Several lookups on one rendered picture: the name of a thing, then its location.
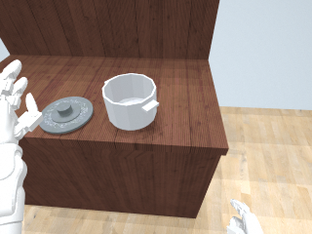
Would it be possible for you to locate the knob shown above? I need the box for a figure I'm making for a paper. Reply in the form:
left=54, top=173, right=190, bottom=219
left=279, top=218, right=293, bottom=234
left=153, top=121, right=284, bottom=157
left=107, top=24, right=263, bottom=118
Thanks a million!
left=56, top=101, right=72, bottom=115

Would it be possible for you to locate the robot right hand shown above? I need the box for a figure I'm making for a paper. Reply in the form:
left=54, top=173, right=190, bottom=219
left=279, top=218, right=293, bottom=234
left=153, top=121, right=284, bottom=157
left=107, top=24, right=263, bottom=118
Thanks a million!
left=226, top=199, right=263, bottom=234

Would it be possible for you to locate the lid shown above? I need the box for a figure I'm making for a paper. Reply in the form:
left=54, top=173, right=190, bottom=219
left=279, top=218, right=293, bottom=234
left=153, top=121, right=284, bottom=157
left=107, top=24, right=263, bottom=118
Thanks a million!
left=39, top=97, right=94, bottom=135

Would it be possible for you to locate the robot left hand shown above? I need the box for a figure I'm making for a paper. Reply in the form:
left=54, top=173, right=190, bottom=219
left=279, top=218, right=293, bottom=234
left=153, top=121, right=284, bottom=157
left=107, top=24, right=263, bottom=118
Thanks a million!
left=0, top=59, right=44, bottom=145

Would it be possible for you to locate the pot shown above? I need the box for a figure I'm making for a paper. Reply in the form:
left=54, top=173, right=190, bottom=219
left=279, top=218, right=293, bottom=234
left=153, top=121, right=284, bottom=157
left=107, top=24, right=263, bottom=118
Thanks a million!
left=102, top=73, right=159, bottom=131

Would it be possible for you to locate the table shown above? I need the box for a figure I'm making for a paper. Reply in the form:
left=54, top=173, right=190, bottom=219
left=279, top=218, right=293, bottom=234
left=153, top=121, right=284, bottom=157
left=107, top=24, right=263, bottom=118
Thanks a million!
left=0, top=0, right=229, bottom=218

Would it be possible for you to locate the robot left forearm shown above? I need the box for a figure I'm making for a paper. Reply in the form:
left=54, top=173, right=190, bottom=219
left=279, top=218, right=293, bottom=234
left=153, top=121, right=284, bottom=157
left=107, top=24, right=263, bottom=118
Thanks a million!
left=0, top=143, right=27, bottom=234

